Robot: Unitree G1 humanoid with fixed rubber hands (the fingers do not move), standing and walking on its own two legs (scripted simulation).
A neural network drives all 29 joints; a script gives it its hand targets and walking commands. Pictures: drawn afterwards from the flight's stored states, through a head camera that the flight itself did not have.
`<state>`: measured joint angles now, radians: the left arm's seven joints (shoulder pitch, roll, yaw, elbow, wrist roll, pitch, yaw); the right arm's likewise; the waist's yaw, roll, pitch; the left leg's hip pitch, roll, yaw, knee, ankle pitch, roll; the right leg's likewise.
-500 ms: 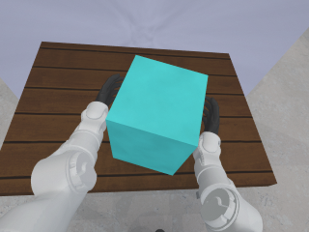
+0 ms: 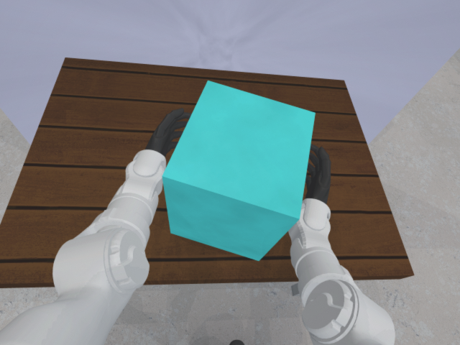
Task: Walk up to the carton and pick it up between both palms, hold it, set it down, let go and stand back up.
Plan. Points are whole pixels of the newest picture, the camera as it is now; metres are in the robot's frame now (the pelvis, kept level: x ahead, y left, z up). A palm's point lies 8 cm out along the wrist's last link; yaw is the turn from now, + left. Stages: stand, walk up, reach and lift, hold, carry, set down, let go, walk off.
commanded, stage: reach and lift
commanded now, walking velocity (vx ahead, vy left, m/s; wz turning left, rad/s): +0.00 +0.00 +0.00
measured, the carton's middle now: (235, 179) +0.43 -0.06 -0.03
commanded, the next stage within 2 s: none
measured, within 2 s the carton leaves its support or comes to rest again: leaves its support in 1.08 s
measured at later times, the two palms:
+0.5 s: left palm (159, 149) +0.47 +0.08 +0.03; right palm (315, 193) +0.37 -0.19 +0.02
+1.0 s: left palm (160, 154) +0.45 +0.08 +0.03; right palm (318, 195) +0.37 -0.20 +0.02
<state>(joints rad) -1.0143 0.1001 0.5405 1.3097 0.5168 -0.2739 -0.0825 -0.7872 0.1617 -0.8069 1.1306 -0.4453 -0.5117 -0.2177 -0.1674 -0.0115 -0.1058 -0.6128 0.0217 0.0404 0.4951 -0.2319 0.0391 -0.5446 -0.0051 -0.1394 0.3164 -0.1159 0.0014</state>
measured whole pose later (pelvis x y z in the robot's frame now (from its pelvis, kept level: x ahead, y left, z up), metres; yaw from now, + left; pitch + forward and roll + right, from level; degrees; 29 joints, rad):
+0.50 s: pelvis +0.00 +0.00 +0.00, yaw +0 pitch +20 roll -3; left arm -1.01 0.12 0.45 1.37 0.45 -0.34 -0.05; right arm -0.78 0.12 -0.74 1.23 -0.39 -0.60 -0.25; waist -0.16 -0.01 -0.12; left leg -0.61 0.03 0.04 0.47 -0.22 0.04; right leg -0.53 0.00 -0.14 0.28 -0.10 0.00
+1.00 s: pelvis +0.00 +0.00 +0.00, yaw +0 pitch +22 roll -4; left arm -1.00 0.14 0.16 1.44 0.18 -0.35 0.03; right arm -0.77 0.05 -0.45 1.27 -0.16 -0.54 -0.28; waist -0.16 0.03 -0.19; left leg -0.66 0.03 0.03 0.50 -0.22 0.03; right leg -0.58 0.00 -0.14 0.29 -0.09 0.00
